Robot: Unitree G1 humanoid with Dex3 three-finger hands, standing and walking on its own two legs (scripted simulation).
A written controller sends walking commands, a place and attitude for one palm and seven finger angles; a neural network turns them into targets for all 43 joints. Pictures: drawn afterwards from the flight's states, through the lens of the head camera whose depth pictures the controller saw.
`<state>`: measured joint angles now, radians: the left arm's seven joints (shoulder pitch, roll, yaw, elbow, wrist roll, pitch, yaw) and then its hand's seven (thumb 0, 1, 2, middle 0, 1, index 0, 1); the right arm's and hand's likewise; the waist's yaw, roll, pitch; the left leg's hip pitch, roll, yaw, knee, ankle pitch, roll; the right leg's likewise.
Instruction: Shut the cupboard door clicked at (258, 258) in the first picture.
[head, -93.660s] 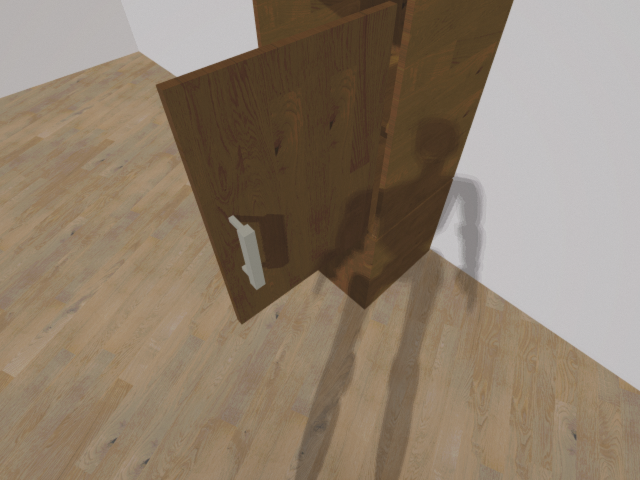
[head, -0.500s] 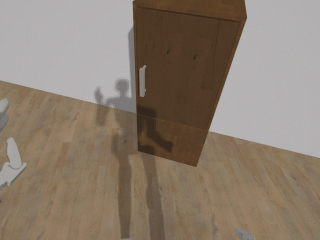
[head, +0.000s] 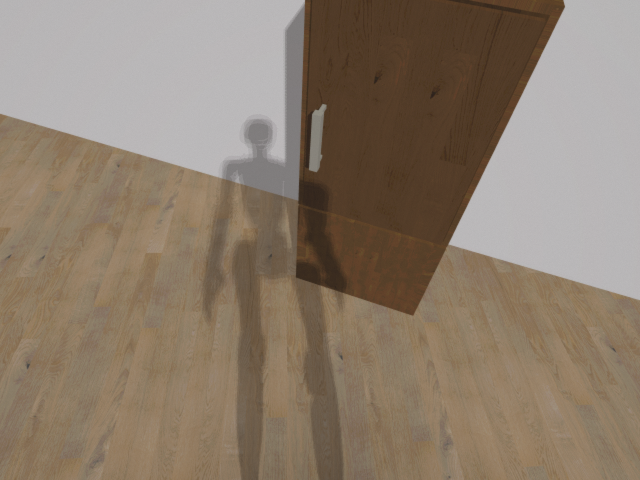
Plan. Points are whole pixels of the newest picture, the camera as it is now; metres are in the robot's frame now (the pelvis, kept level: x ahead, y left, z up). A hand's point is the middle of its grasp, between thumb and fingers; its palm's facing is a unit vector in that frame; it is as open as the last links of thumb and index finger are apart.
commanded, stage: let the arm hang, fingers relaxed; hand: left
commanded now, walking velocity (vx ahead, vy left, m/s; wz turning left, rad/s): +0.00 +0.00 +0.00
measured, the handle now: (318, 138) +0.87 +0.06 -0.08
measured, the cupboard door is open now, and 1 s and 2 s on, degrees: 0 0 0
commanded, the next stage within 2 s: look to check the result in 0.68 s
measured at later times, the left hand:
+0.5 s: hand out of the picture -0.03 +0.18 -0.17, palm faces +0.02 -0.99 -0.15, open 7.4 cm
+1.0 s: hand out of the picture -0.05 +0.18 -0.17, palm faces +0.01 -0.98 -0.17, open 7.4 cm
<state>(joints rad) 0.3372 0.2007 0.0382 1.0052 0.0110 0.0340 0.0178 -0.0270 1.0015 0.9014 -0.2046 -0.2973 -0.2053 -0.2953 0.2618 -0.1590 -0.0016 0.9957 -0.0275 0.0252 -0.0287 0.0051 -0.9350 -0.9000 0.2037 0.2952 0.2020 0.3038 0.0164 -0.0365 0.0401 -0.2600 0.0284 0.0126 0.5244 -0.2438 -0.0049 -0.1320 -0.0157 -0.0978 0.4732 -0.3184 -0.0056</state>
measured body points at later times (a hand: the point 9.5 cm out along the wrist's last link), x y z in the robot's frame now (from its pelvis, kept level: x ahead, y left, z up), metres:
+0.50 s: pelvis -0.01 +0.03 +0.01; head -0.02 +0.03 +0.46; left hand -0.03 +0.24 -0.16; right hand -0.03 -0.18 -0.16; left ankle +0.02 +0.12 -0.74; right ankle -0.04 -0.11 -0.74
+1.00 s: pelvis -0.02 +0.02 +0.01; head -0.02 +0.02 +0.46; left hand -0.05 +0.23 -0.16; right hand -0.05 -0.20 -0.16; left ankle +0.02 +0.12 -0.74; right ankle -0.04 -0.11 -0.74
